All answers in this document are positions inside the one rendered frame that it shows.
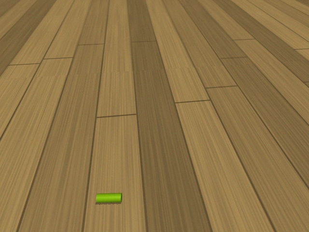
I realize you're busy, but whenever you can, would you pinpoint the can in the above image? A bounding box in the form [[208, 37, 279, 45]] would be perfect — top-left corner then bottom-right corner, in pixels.
[[96, 193, 122, 203]]

